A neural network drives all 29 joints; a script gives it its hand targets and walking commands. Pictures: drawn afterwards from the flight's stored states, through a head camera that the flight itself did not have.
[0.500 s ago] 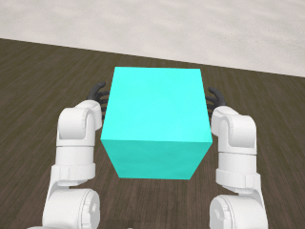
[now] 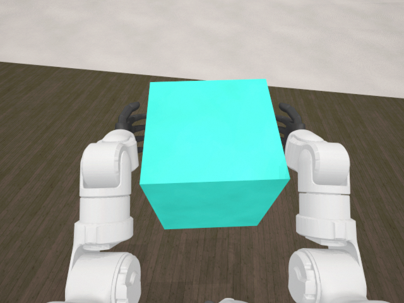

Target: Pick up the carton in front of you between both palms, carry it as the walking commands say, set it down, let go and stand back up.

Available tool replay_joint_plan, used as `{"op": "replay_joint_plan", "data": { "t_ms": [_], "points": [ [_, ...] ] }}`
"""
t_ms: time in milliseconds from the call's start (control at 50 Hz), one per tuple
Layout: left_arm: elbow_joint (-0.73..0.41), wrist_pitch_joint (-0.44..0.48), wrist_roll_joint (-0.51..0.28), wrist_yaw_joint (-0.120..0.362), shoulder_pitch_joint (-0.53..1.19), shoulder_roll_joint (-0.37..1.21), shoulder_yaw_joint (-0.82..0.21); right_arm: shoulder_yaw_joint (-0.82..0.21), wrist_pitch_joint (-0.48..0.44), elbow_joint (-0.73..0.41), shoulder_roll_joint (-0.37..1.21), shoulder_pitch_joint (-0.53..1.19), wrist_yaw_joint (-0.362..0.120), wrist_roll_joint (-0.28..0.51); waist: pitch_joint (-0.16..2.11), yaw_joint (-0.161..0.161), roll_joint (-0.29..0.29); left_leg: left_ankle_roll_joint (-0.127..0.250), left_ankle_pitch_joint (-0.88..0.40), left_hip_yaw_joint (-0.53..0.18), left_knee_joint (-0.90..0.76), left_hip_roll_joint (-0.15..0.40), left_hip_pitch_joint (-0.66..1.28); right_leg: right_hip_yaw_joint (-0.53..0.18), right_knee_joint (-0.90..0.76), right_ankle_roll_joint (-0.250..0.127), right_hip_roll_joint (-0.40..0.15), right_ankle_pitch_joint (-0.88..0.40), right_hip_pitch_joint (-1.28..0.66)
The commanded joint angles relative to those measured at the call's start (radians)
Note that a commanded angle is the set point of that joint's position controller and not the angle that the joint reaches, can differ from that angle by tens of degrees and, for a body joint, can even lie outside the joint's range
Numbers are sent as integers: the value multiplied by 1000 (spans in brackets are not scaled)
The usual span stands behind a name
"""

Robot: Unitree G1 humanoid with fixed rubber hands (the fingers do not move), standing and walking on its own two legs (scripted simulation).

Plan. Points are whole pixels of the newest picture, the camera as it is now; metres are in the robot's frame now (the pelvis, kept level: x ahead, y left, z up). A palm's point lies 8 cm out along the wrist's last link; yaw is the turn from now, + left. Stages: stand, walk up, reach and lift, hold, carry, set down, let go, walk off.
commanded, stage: carry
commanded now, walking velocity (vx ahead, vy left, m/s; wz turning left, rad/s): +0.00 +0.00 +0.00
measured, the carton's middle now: (209, 162) +0.37 -0.01 +0.06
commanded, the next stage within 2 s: none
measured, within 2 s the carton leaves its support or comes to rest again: neither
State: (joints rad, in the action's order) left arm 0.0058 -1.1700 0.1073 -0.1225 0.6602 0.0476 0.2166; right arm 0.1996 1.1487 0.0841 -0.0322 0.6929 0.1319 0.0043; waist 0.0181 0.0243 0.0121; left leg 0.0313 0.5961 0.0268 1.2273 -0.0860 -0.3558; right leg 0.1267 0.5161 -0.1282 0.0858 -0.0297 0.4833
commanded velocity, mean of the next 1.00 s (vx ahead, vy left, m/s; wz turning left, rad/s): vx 0.31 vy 0.00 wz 0.00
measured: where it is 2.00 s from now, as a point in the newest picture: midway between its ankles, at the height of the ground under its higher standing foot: (194, 180)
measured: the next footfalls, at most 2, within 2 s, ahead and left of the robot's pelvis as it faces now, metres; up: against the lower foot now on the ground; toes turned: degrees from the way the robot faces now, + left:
left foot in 0.40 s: +0.23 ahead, +0.10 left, -0.01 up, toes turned +0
right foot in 0.72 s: +0.25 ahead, -0.10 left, -0.02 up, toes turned -4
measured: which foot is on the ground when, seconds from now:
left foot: up 0.00-0.38, down 0.40-0.74, up 0.76-1.00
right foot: down 0.00-0.42, up 0.44-0.70, down 0.72-1.00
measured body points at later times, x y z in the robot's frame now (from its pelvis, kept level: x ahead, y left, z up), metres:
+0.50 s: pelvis +0.17 +0.01 -0.01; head +0.19 +0.02 +0.44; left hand +0.54 +0.16 +0.09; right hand +0.53 -0.14 +0.09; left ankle +0.19 +0.10 -0.73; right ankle +0.11 -0.06 -0.71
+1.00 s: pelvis +0.33 -0.02 -0.02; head +0.34 -0.03 +0.43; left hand +0.68 +0.13 +0.09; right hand +0.70 -0.17 +0.09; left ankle +0.41 +0.11 -0.71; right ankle +0.22 -0.10 -0.74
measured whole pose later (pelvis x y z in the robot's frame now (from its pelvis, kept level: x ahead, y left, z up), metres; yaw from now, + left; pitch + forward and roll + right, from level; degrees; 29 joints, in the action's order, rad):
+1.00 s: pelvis +0.33 -0.02 -0.02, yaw -1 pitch +5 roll +1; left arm 0.14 -1.19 0.05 -0.14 0.62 0.02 0.19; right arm 0.17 1.20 0.19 -0.03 0.66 0.13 -0.03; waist 0.09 -0.05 0.01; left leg 0.03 0.21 0.02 0.84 0.03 -0.64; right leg 0.06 0.56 -0.05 0.02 0.29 0.21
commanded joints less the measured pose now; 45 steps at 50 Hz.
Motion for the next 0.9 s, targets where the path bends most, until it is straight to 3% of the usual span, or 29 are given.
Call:
{"op": "replay_joint_plan", "data": {
  "t_ms": [0,20,40,60,140,220,300,340,360,380,400,420,440,460,500,520,600,640,680,700,720,740,760,780,800,840,880],
  "points": [
    [-21,-21,-430,214,583,940,-652,-642,44,-96,1048,648,-249,385,642,-83,-92,-15,17,-97,151,76,-378,-481,49,-206,-451,-735,-796],
    [-59,-21,-472,224,671,1002,-675,-634,42,-115,1072,676,-242,371,576,-63,-24,-13,-63,-81,46,87,-334,-464,-1,-163,-400,-562,-658],
    [-87,-20,-508,233,736,1051,-697,-625,38,-127,1088,684,-233,357,527,-45,6,-15,-100,-83,-58,98,-253,-423,-41,-116,-374,-536,-531],
    [-105,-17,-535,239,777,1077,-710,-622,34,-138,1101,687,-225,345,508,-43,-9,-17,-123,-68,-136,93,-189,-381,-57,-70,-352,-571,-472],
    [-119,-9,-561,250,760,1094,-709,-636,14,-159,1117,640,-196,310,564,-71,-140,-2,-283,-11,-296,60,-196,-261,-13,6,-302,-822,-567],
    [-114,-1,-548,259,707,1070,-713,-662,3,-200,1094,631,-183,292,573,-93,-146,6,-409,7,-408,50,-240,-218,41,18,-264,-846,-666],
    [-61,-3,-512,254,631,1032,-713,-674,16,-170,1059,593,-196,289,532,-104,-136,13,-464,18,-587,39,-210,-208,112,-18,-254,-826,-677],
    [-3,-2,-490,255,606,1029,-706,-663,23,-112,1053,555,-215,283,510,-80,-113,31,-615,26,-755,59,-62,-182,180,-13,-240,-745,-583],
    [29,0,-481,255,590,1033,-700,-652,24,-82,1049,542,-225,280,505,-62,-91,47,-816,1,-808,92,90,-166,224,10,-220,-619,-461],
    [62,4,-472,256,572,1031,-693,-634,24,-50,1044,529,-236,281,512,-43,-26,94,-1284,-109,-736,211,290,-153,267,44,-185,-304,-258],
    [85,4,-467,256,585,1052,-688,-615,19,-13,1037,534,-243,271,548,-46,76,206,-1712,-223,-601,368,469,-157,276,102,-132,55,-78],
    [75,6,-470,257,627,1061,-691,-613,10,9,1058,531,-249,281,556,6,186,272,-1730,-285,-604,412,530,-139,303,119,-78,388,9],
    [64,10,-482,257,668,1086,-699,-609,2,4,1071,541,-255,295,550,29,237,280,-1568,-326,-657,423,530,-142,313,105,-58,619,48],
    [46,17,-490,255,715,1101,-703,-613,-3,-16,1094,576,-259,314,529,40,191,268,-1340,-348,-703,409,524,-128,332,96,-45,670,80],
    [32,25,-492,240,725,1107,-695,-645,-7,-91,1123,671,-258,363,497,40,150,242,-927,-375,-773,387,467,-100,313,87,-46,600,114],
    [19,27,-488,229,721,1101,-689,-663,-7,-127,1135,709,-255,387,492,38,124,230,-804,-361,-798,369,425,-94,299,88,-45,554,91],
    [-10,13,-458,192,657,1048,-656,-689,7,-204,1121,743,-239,435,499,43,126,207,-696,-276,-804,319,346,-64,223,98,-34,443,4],
    [22,1,-427,186,604,1015,-632,-680,17,-162,1110,698,-240,430,487,46,133,197,-681,-236,-772,298,320,-47,127,98,-26,393,-36],
    [73,-6,-394,190,559,991,-603,-666,21,-90,1113,660,-248,417,473,30,110,160,-614,-152,-690,249,226,-9,-66,92,-18,266,-186],
    [102,-8,-381,196,546,983,-585,-658,19,-50,1117,640,-253,408,475,14,82,135,-552,-116,-616,224,113,-39,-116,80,-51,229,-333],
    [140,-3,-361,201,526,977,-569,-649,18,-14,1122,643,-258,404,486,-27,-4,91,-434,-61,-517,167,-54,-198,-111,30,-158,298,-478],
    [172,4,-344,206,517,951,-552,-642,16,18,1144,658,-266,404,443,-52,-226,38,-206,34,-337,78,-286,-462,-91,-59,-356,58,-592],
    [200,4,-346,214,516,950,-542,-621,10,55,1142,662,-270,396,396,-64,-250,30,60,16,-222,62,-457,-590,-83,-133,-460,-129,-654],
    [190,14,-351,220,565,964,-539,-619,5,74,1158,698,-274,392,353,-84,-208,31,80,-10,-173,83,-531,-598,-57,-159,-461,-225,-670],
    [167,21,-366,225,609,978,-544,-617,0,85,1176,711,-275,397,331,-84,-153,32,14,-23,-149,102,-570,-567,-52,-143,-439,-219,-673],
    [81,37,-418,227,708,1018,-582,-609,-10,64,1196,724,-269,406,330,-72,-144,22,-139,-30,-178,128,-541,-480,-72,-87,-377,-146,-612],
    [13,37,-467,223,765,1049,-619,-616,-11,15,1198,730,-245,403,344,-71,-152,1,-244,-11,-241,120,-470,-394,-90,-67,-334,-186,-562]
  ]
}}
